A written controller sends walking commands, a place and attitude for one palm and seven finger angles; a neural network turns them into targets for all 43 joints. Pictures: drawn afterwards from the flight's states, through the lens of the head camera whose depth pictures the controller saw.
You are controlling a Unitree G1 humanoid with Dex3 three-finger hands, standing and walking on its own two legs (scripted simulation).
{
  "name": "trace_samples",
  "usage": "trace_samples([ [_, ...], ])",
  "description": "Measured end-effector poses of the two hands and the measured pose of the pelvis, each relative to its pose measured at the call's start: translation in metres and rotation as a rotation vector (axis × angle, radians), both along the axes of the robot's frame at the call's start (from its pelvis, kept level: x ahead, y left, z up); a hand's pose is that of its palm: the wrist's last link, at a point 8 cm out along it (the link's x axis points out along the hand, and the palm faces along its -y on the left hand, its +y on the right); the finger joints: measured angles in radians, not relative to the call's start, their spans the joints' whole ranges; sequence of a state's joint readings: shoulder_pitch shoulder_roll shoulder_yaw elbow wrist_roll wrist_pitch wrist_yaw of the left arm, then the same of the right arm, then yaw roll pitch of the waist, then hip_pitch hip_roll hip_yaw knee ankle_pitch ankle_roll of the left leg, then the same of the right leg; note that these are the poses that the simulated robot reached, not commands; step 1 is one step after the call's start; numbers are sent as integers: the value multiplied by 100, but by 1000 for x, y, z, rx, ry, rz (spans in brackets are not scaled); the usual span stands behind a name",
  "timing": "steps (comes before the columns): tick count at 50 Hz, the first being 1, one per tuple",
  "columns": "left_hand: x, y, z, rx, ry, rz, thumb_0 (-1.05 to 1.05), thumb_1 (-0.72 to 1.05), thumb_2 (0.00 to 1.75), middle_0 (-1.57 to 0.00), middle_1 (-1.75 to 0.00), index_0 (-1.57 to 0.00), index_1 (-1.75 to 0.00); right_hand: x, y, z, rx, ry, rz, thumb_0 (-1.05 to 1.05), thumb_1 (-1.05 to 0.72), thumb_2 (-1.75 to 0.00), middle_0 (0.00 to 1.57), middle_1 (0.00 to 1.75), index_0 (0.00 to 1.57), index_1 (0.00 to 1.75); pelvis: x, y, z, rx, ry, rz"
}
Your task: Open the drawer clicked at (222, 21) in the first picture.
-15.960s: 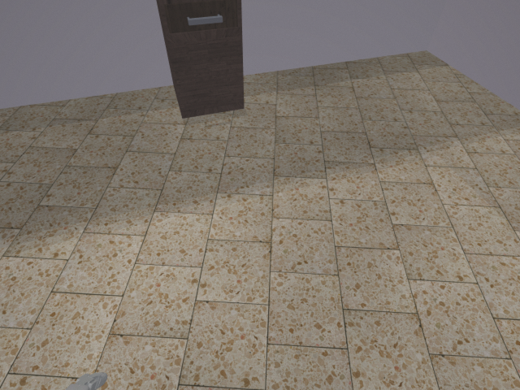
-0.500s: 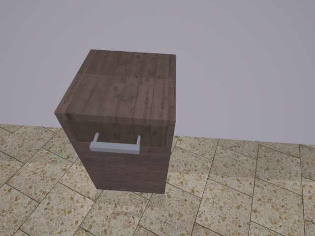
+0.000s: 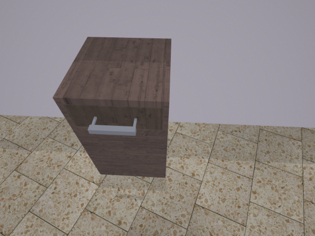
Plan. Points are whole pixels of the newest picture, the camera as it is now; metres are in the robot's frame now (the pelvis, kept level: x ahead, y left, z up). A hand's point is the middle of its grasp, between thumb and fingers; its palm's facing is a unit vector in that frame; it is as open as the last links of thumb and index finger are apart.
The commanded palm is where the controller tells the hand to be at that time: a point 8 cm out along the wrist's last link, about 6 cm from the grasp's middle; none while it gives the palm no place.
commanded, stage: come to a stop and stand still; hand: left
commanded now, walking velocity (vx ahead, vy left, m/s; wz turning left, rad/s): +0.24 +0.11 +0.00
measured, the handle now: (113, 125) +0.52 +0.22 -0.14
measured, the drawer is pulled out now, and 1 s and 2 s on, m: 0.00 0.00 0.00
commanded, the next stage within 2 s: look again from close up in 1.10 s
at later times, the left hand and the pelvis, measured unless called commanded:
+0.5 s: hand out of the picture +0.00 +0.19 -0.17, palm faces +0.07 -0.98 -0.19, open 7.4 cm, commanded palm none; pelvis +0.01 +0.02 +0.01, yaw +2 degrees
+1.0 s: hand out of the picture -0.04 +0.18 -0.17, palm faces +0.07 -0.98 -0.17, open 7.4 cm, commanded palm none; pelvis -0.02 +0.02 +0.00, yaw +3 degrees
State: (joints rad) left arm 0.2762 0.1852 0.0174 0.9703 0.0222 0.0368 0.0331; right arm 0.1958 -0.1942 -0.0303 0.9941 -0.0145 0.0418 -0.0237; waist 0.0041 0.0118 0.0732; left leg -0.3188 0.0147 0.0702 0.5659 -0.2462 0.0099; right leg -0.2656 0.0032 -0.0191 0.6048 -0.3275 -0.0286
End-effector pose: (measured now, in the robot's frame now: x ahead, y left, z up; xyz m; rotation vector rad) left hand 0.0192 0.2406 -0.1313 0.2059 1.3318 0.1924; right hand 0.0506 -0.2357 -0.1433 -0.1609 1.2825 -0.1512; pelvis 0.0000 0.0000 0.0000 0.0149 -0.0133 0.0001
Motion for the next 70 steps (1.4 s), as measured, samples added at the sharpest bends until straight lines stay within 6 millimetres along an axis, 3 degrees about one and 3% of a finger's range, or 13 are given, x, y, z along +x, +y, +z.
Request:
trace_samples([
  [5,-6,-7,2,-12,-48,18,1,90,89,-20,-30,-20,-30,-15,-7,5,-1,12,13,1,-91,-90,20,30,20,30,-7,-4,3,-3,14,23],
  [10,-5,-7,-1,-56,-87,43,1,90,89,-21,-30,-21,-30,-37,-2,16,-18,64,33,1,-91,-90,20,30,20,30,-6,1,8,-15,40,45],
  [15,-15,1,-12,-81,-45,62,1,91,89,-21,-30,-21,-30,-62,17,18,-29,125,34,1,-91,-90,20,30,20,30,-4,12,6,-12,41,40],
  [22,-26,5,-9,-71,45,56,1,91,89,-20,-30,-20,-30,-87,49,5,34,197,-10,1,-91,-90,20,30,20,30,8,21,5,-15,13,29],
  [31,-35,-9,-5,-79,73,80,1,91,89,-20,-30,-20,-30,-79,69,0,91,190,1,1,-91,-90,20,30,20,30,10,20,8,-16,-2,36],
  [39,-54,-20,-9,-92,86,80,1,91,89,-20,-30,-20,-30,-64,51,0,51,152,26,2,-92,-90,20,30,21,30,-2,19,5,-32,12,45],
  [44,-66,-16,-12,-107,105,77,1,91,89,-20,-30,-20,-30,-61,38,2,11,102,36,2,-92,-90,20,30,20,30,-10,23,4,-27,6,49],
  [49,-64,-10,-11,-99,84,71,1,91,89,-20,-30,-20,-30,-59,38,2,10,74,44,1,-92,-90,20,30,20,30,-15,25,4,-22,-10,45],
  [59,-55,-2,-5,-75,55,55,1,91,89,-20,-30,-20,-30,-73,49,0,52,105,46,1,-92,-90,20,30,20,30,-18,23,7,-14,-8,39],
  [70,-52,-8,-3,-74,80,60,1,92,89,-20,-30,-20,-30,-88,50,0,66,174,26,1,-91,-90,20,30,20,30,-12,19,8,-11,-5,39],
])
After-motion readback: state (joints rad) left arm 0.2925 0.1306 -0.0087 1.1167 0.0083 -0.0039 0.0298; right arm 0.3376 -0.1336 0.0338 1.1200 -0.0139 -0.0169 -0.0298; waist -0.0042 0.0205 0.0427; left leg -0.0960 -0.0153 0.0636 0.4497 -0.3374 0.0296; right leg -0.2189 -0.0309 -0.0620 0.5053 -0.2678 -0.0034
